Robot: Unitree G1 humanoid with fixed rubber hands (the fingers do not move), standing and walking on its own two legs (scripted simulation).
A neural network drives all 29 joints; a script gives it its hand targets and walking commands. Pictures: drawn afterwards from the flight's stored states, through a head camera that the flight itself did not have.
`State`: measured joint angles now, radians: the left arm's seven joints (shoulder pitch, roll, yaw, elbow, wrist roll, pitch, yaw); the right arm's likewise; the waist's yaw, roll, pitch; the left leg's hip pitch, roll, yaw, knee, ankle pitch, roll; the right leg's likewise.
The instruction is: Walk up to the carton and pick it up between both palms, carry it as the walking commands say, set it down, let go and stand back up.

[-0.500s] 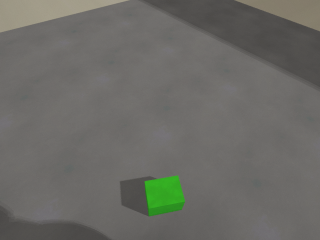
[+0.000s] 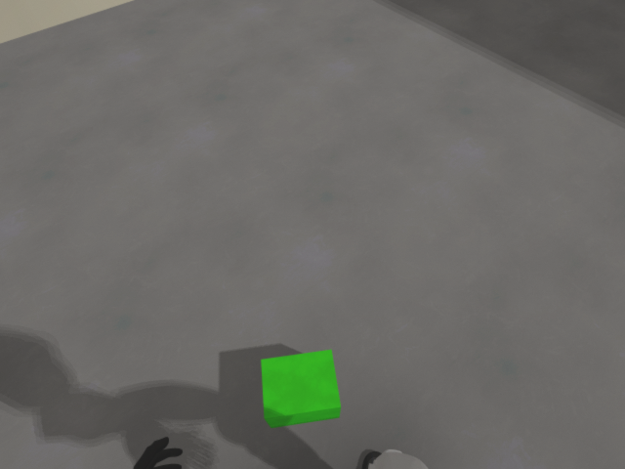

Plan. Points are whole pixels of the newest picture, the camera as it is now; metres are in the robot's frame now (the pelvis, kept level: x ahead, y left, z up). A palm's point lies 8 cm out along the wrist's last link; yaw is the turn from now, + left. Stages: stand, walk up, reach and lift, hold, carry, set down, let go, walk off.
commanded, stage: walk up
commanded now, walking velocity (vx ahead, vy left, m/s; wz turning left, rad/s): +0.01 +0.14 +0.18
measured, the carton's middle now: (301, 389) +0.37 +0.05 -0.69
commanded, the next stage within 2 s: stand in 0.76 s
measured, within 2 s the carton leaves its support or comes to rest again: neither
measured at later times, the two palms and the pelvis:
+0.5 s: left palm out of the picture -0.01 +0.31 -0.13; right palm out of the picture +0.08 -0.20 -0.10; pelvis -0.01 +0.05 +0.02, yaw +5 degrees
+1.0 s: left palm out of the picture -0.01 +0.28 -0.12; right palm out of the picture +0.01 -0.19 -0.13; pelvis -0.01 +0.04 +0.02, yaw +4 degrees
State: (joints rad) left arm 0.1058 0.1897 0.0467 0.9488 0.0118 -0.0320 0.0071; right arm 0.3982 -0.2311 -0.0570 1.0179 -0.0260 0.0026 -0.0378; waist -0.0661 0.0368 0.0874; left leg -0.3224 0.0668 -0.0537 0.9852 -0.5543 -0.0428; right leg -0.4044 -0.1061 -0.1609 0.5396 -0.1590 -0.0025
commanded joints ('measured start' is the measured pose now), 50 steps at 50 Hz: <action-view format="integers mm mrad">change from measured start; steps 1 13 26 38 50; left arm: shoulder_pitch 170 176 243 180 183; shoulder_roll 199 234 121 119 88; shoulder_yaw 48 56 1 -18 -21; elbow -13 -68 -2 96 164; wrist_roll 5 23 4 -3 -6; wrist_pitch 19 42 84 27 28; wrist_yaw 32 38 -12 17 28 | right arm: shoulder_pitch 116 -114 -231 -137 -80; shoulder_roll -63 -61 -93 -69 -30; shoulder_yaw -30 14 22 9 18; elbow -10 -124 -122 -11 99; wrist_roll -8 13 6 25 19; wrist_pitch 48 87 -17 -13 -16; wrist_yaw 20 70 22 11 7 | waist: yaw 51 51 93 64 69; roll -158 -277 182 -117 -44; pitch -176 -77 -90 -46 -16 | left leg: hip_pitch -159 -31 122 184 154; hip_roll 13 -22 144 31 41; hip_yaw -7 49 -30 36 31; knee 278 -202 -751 -675 -705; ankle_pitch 44 119 500 429 433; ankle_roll -7 20 148 62 50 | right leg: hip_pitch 258 77 36 229 260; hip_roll -340 -277 53 -28 -19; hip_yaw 290 167 175 197 185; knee -202 -346 231 -246 -257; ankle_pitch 412 -108 -183 173 17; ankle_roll -101 -82 28 -20 -26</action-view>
